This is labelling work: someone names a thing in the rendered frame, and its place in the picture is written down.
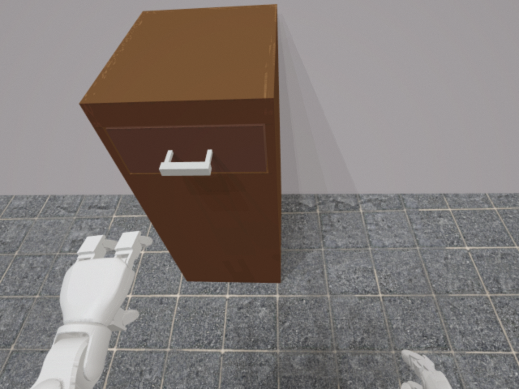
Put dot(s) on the left robot hand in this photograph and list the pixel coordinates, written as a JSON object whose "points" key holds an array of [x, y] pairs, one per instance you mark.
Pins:
{"points": [[94, 288]]}

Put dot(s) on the cabinet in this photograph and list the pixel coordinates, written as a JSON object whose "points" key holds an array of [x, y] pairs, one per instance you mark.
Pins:
{"points": [[202, 66]]}

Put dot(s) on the drawer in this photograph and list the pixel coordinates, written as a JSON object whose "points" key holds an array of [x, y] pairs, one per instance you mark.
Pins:
{"points": [[235, 147]]}

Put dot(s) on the left robot forearm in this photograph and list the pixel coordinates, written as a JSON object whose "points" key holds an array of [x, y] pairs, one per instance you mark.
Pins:
{"points": [[77, 357]]}

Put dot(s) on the handle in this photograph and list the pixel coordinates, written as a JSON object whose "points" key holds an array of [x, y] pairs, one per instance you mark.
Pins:
{"points": [[168, 168]]}

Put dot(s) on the right robot hand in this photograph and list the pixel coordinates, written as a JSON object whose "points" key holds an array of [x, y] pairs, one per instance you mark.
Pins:
{"points": [[424, 368]]}

